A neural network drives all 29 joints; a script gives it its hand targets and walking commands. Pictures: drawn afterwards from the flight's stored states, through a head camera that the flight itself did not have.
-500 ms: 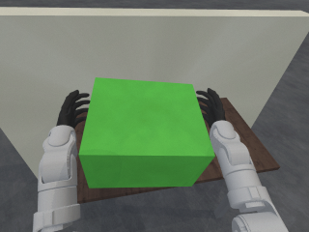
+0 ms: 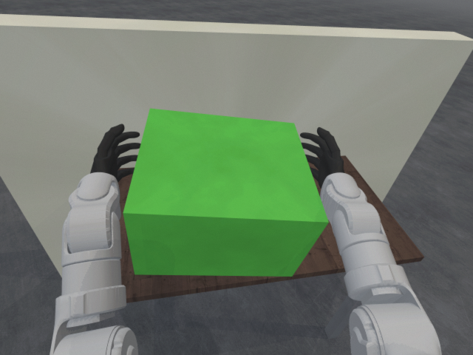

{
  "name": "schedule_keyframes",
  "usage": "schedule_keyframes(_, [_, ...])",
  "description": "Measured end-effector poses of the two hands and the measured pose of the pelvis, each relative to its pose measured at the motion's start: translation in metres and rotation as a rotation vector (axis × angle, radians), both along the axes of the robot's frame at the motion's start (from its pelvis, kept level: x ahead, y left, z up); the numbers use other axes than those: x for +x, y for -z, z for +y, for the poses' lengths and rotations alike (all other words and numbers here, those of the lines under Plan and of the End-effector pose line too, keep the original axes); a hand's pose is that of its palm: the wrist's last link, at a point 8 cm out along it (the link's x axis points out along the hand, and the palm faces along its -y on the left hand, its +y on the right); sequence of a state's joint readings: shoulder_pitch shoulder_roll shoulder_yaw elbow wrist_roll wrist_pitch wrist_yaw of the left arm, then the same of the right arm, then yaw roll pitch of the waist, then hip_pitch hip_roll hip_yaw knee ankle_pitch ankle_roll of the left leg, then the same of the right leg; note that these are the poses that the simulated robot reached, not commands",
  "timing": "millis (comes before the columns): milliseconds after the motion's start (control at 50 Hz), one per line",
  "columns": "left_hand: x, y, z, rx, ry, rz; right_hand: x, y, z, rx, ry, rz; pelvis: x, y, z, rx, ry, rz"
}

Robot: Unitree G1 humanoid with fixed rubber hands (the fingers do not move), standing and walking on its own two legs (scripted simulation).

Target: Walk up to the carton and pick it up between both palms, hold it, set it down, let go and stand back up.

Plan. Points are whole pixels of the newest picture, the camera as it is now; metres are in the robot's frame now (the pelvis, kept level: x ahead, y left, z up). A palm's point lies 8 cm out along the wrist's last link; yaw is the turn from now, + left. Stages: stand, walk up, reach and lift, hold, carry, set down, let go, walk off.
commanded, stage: hold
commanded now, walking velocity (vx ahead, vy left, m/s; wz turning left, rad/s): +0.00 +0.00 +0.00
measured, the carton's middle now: (221, 192) +0.37 +0.01 +0.12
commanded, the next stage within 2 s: none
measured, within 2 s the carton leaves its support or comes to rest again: neither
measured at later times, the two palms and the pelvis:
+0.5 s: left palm (111, 173) +0.36 +0.18 +0.17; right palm (330, 167) +0.37 -0.18 +0.18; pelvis +0.02 +0.00 +0.00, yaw +0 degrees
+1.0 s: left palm (108, 176) +0.35 +0.18 +0.18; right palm (332, 168) +0.36 -0.18 +0.18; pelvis +0.01 -0.01 +0.00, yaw +1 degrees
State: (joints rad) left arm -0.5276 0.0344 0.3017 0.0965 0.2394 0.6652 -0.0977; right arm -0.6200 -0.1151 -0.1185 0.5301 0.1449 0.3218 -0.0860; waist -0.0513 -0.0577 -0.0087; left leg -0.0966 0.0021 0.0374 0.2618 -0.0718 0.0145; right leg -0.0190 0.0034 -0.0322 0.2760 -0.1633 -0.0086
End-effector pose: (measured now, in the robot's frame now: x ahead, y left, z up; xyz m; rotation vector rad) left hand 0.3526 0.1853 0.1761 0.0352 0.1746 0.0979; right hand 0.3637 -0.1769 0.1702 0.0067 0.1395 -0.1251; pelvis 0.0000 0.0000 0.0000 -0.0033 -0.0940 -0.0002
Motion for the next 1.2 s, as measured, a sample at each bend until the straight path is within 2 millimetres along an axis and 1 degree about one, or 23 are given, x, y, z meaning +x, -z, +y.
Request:
schedule_keyframes(140, [0.004,-0.002,0.000,-0.012,-0.002,0.009,0.003,-0.002,0.000,0.001,0.001,0.008,0.001,0.000,0.002,0.000,0.007,0.004])
schedule_keyframes(340, [0.006,-0.003,0.003,-0.026,-0.012,-0.018,0.010,-0.013,0.003,-0.005,-0.009,-0.019,0.012,0.000,0.000,0.000,0.000,-0.011])
schedule_keyframes(520, [0.008,0.004,-0.005,-0.001,-0.002,0.000,0.010,-0.004,-0.004,0.013,0.000,-0.001,0.019,0.000,-0.002,0.000,-0.006,-0.018])
schedule_keyframes(640, [0.005,-0.004,-0.011,0.016,0.004,-0.032,0.005,-0.006,-0.011,0.025,0.011,-0.033,0.021,0.000,-0.004,0.000,-0.002,-0.015])
schedule_keyframes(740, [0.003,-0.008,-0.013,0.008,-0.001,-0.033,0.004,-0.010,-0.012,0.027,0.008,-0.032,0.019,0.000,-0.007,0.002,0.003,-0.024])
schedule_keyframes(920, [-0.002,0.001,-0.006,-0.022,-0.003,-0.009,0.004,-0.008,-0.005,0.005,-0.003,-0.006,0.012,0.000,-0.011,0.002,-0.008,-0.024])
schedule_keyframes(1000, [-0.004,0.001,-0.003,-0.025,0.000,-0.022,0.000,-0.011,-0.002,0.006,0.001,-0.018,0.009,0.000,-0.010,0.000,-0.013,-0.025])
schedule_keyframes(1200, [0.000,-0.005,0.001,-0.011,0.011,-0.011,0.000,-0.008,0.002,0.009,0.010,-0.008,0.005,0.000,-0.003,0.000,-0.001,-0.015])
